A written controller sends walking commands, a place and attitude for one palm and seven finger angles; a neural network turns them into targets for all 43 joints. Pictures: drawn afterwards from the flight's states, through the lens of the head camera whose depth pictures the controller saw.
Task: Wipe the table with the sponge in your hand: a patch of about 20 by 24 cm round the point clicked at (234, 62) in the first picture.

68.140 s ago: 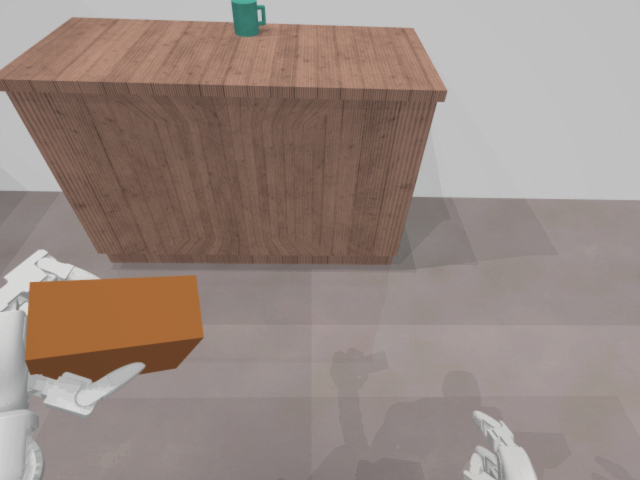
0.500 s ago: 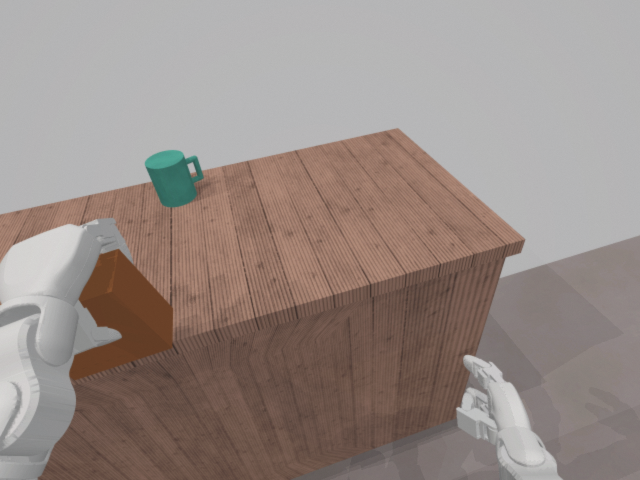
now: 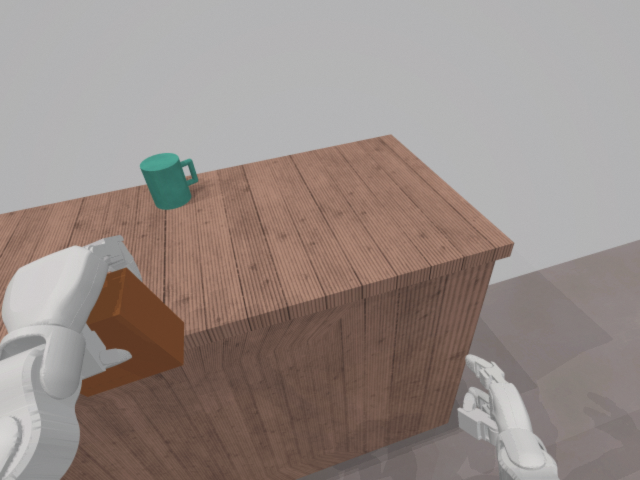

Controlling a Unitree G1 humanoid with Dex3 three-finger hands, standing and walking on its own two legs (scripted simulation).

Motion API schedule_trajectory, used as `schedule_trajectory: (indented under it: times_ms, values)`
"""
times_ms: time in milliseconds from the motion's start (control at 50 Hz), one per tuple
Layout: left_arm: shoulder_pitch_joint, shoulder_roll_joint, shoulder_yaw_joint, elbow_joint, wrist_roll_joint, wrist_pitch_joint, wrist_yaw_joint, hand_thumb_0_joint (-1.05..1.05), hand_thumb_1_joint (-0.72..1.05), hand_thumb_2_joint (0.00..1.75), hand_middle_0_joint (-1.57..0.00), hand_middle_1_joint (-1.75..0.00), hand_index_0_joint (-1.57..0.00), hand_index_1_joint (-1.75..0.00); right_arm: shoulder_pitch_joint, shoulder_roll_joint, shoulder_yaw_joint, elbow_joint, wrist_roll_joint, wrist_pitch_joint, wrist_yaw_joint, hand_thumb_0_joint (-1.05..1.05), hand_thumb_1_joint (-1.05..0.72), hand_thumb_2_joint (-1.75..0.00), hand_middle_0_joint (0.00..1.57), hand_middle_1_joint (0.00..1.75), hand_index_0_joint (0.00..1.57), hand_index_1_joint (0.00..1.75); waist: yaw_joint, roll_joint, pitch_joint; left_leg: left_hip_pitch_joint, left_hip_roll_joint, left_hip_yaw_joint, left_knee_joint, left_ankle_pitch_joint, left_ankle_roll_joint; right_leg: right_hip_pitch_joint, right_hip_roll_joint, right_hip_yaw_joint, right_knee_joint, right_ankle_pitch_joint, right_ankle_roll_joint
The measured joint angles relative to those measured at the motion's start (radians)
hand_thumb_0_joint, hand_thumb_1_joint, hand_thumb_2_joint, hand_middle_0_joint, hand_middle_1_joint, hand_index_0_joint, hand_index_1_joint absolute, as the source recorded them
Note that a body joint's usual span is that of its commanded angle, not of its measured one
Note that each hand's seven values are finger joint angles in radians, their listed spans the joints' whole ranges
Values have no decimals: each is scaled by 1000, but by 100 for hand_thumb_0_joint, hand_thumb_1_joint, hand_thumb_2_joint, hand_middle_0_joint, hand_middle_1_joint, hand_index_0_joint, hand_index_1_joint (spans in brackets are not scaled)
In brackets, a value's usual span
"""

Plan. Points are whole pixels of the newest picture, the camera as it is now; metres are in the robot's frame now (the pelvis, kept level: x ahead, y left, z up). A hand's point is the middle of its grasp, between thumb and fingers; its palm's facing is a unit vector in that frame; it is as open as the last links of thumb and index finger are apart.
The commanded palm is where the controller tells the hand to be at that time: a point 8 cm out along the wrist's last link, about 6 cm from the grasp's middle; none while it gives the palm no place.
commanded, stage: bring the sponge back beside the body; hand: left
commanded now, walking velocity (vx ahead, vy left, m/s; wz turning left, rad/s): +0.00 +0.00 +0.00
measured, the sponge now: (117, 344) +0.20 +0.30 +0.11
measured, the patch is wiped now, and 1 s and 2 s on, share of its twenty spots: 0.95 0.95 0.95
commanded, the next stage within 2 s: step back with the hand held close in 0.12 s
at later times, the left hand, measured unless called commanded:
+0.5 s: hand (131, 290) +0.20 +0.23 +0.21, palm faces +0.35 -0.84 -0.41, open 10.2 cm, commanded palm +0.15 +0.29 +0.24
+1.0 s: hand (54, 309) +0.15 +0.27 +0.24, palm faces +0.49 -0.76 -0.42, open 10.2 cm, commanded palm +0.10 +0.31 +0.24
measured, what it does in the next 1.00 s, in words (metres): shifts its weight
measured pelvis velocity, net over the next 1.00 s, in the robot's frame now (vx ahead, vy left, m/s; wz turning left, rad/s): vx -0.05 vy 0.03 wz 0.03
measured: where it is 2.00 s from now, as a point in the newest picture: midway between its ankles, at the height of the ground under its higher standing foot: outside the picture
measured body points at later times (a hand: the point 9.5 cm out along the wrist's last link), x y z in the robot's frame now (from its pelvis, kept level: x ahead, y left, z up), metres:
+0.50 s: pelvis +0.00 +0.01 -0.01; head +0.00 +0.02 +0.44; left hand +0.18 +0.28 +0.23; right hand +0.18 -0.21 -0.08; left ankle +0.04 +0.12 -0.74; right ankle +0.03 -0.07 -0.74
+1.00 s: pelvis -0.05 +0.03 -0.02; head -0.05 +0.04 +0.43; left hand +0.12 +0.30 +0.26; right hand +0.13 -0.20 -0.09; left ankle +0.04 +0.12 -0.73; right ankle +0.03 -0.07 -0.74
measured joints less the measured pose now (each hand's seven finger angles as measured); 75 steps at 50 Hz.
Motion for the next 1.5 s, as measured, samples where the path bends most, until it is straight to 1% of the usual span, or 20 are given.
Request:
schedule_trajectory:
  times_ms: [260,300,320,340,360,400,480,560,640,780,860,980,1080,1140,1200,1240,1340,1380,1460,1500]
  values:
    - [0,6,12,-9,8,-2,11,0,-53,103,-74,-134,-75,-134,2,-6,-7,7,-1,6,7,1,-90,-90,20,30,20,30,-5,4,-5,3,-2,7,-8,5,3,0,-3,7,-4,4,4]
    - [-17,-46,116,25,-338,-122,48,0,-53,103,-74,-134,-75,-134,40,-9,-10,-64,0,5,12,2,-91,-90,20,30,20,30,-24,8,0,-30,-5,-17,16,-12,14,-10,-3,-16,-17,11,7]
    - [-7,-66,157,42,-472,-194,65,0,-53,103,-74,-134,-75,-134,60,-4,-6,-93,-5,-5,19,1,-91,-90,20,30,20,30,-37,0,-3,-56,-6,-26,33,-29,19,-27,-3,-25,-19,15,6]
    - [11,-83,188,43,-570,-252,81,0,-53,103,-74,-134,-75,-134,79,5,-3,-118,-8,-10,26,1,-91,-90,20,30,20,30,-52,-12,-2,-83,-6,-32,51,-51,23,-46,-2,-32,-18,17,5]
    - [38,-98,212,23,-642,-300,96,0,-53,103,-74,-134,-75,-134,97,14,1,-137,-11,-13,30,1,-91,-90,20,30,20,30,-69,-28,1,-107,-4,-35,67,-62,27,-64,0,-37,-15,18,4]
    - [106,-121,249,-60,-735,-383,125,0,-53,103,-74,-134,-75,-134,133,27,8,-155,-20,-17,32,1,-91,-90,20,30,20,30,-101,-60,14,-130,6,-32,67,-16,22,-94,6,-41,4,13,2]
    - [231,-137,306,-241,-813,-508,170,0,-53,103,-74,-134,-75,-134,207,30,-7,-133,-32,-6,27,1,-90,-90,20,30,20,30,-145,-114,27,-165,-3,-21,88,-18,4,-143,-5,-36,56,-15,13]
    - [249,-99,394,-291,-825,-597,205,0,-54,103,-74,-134,-76,-134,262,11,-47,-79,-33,-3,17,1,-90,-90,20,30,20,30,-159,-113,24,-209,-12,-20,114,-28,15,-183,-14,-37,77,-20,25]
    - [204,-78,461,-219,-825,-636,225,0,-54,104,-74,-135,-76,-134,278,5,-74,-36,-23,-4,13,1,-91,-90,20,30,20,30,-171,-103,21,-232,-19,-9,129,-26,25,-211,-22,-29,100,-21,38]
    - [220,-134,436,-148,-813,-619,226,0,-54,104,-74,-135,-75,-135,263,26,-70,-55,-21,-33,17,2,-91,-90,20,30,20,30,-197,-108,4,-254,-20,18,133,-9,39,-244,-25,-5,116,-3,52]
    - [243,-151,404,-202,-787,-628,216,0,-54,104,-74,-135,-76,-135,240,40,-59,-77,-36,-61,23,1,-91,-90,20,30,20,30,-189,-122,11,-276,-20,23,146,1,44,-270,-25,-3,136,4,58]
    - [188,-124,441,-233,-768,-673,208,0,-55,104,-75,-135,-76,-135,217,46,-59,-85,-48,-93,31,1,-90,-90,20,30,20,30,-158,-103,25,-305,-3,13,196,-16,40,-281,-17,-29,156,11,50]
    - [102,-146,429,-181,-787,-683,221,0,-55,104,-75,-135,-76,-135,205,41,-63,-47,-35,-84,39,1,-90,-90,20,30,20,30,-154,-98,11,-359,12,16,336,-182,11,-293,-35,-67,156,22,34]
    - [92,-166,401,-174,-796,-667,217,0,-55,104,-74,-135,-76,-135,198,46,-63,-28,-25,-61,44,1,-90,-90,20,30,20,30,-161,-133,0,-333,32,34,445,-220,7,-313,-65,-66,158,33,39]
    - [106,-160,391,-195,-800,-652,212,0,-55,104,-74,-135,-76,-135,199,42,-59,-56,-28,-58,40,1,-91,-90,20,30,20,30,-182,-162,2,-233,71,37,301,-194,13,-362,-97,-71,169,50,53]
    - [120,-143,405,-222,-804,-651,216,0,-55,104,-74,-136,-76,-135,183,40,-64,-74,-36,-68,33,1,-91,-90,20,30,20,30,-190,-182,32,-218,64,40,217,-157,-13,-411,-119,-56,207,57,68]
    - [209,-126,472,-281,-814,-643,230,0,-55,105,-75,-135,-76,-135,171,89,-68,-69,-55,-132,47,1,-91,-90,20,30,20,30,-150,-185,87,-222,91,88,176,-100,-41,-474,-64,1,534,-217,104]
    - [210,-136,473,-301,-817,-638,232,0,-55,105,-75,-135,-76,-135,182,104,-66,-58,-47,-150,62,1,-91,-90,20,30,20,30,-134,-168,94,-209,115,93,137,-68,-49,-422,-57,-11,491,-214,109]
    - [162,-150,462,-300,-810,-648,234,0,-55,105,-75,-136,-76,-135,198,106,-51,-51,-42,-160,78,1,-90,-90,20,30,20,30,-126,-125,87,-228,150,91,132,-38,-72,-248,-74,-33,181,-48,114]
    - [120,-172,445,-270,-799,-661,224,0,-55,105,-75,-136,-76,-135,179,87,-52,-42,-39,-151,81,1,-90,-90,20,30,20,30,-136,-58,106,-260,194,57,177,-41,-76,-209,-33,-69,96,-15,70]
